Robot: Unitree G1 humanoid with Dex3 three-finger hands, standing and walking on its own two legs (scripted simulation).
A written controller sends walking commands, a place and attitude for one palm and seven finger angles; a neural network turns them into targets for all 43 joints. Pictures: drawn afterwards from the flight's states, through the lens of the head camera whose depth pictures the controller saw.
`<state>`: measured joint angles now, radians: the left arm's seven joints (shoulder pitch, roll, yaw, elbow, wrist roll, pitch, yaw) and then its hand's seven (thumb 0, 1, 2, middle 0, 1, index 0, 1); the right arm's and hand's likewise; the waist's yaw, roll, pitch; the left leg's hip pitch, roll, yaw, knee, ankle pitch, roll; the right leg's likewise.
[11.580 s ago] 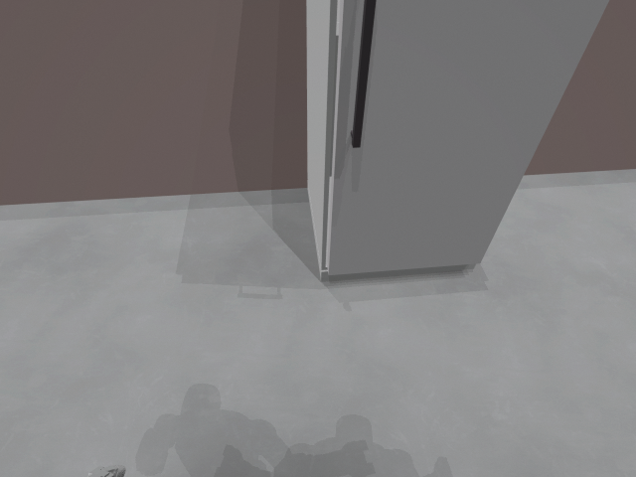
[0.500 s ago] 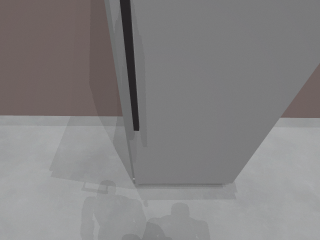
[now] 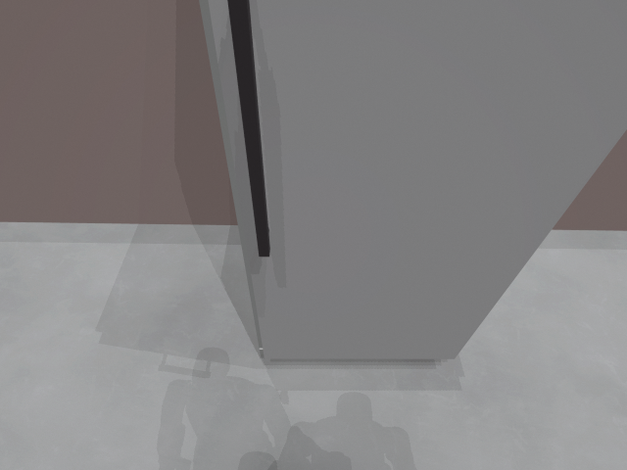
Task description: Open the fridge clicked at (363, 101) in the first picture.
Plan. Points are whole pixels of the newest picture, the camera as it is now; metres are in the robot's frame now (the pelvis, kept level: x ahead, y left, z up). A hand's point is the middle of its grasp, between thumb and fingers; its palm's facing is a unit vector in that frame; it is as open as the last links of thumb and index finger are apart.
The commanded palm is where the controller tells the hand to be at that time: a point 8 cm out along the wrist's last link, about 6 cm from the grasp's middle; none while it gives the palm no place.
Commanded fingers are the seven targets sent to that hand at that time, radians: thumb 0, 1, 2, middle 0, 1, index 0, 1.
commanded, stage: look again from close up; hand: left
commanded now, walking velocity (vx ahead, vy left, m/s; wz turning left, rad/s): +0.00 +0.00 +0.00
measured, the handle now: (255, 141) +0.52 +0.12 +0.15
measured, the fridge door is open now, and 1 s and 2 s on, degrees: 0 0 0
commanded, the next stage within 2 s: raise the hand to about handle height in 0.12 s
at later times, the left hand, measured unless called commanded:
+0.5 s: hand (184, 385) +0.21 +0.17 +0.01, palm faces +0.15 -0.99 -0.04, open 7.9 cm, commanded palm +0.11 +0.24 -0.05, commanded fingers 0.00 0.55 0.75 -0.23 -0.53 -0.23 -0.53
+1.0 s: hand (149, 410) +0.19 +0.21 +0.00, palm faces +0.09 -0.99 -0.07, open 10.7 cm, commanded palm +0.14 +0.26 +0.01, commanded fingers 0.00 -0.03 0.50 -0.27 -0.90 -0.27 -0.90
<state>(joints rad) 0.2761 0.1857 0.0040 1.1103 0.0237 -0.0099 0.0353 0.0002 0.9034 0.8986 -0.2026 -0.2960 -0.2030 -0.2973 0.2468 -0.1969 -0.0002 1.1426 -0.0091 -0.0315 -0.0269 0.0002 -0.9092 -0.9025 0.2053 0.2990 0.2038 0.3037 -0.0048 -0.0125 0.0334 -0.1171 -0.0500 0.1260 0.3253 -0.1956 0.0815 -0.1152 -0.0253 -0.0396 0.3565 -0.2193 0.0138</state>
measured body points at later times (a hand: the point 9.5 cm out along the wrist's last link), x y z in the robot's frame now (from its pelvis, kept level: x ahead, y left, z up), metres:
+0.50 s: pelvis -0.02 -0.04 -0.04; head -0.01 -0.03 +0.41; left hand +0.20 +0.22 +0.02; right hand +0.15 -0.28 -0.11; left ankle +0.00 +0.06 -0.75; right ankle -0.01 -0.12 -0.75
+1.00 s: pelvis -0.04 -0.07 -0.07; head +0.01 -0.07 +0.38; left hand +0.18 +0.26 +0.01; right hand +0.15 -0.28 -0.15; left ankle -0.01 +0.06 -0.75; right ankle -0.01 -0.12 -0.75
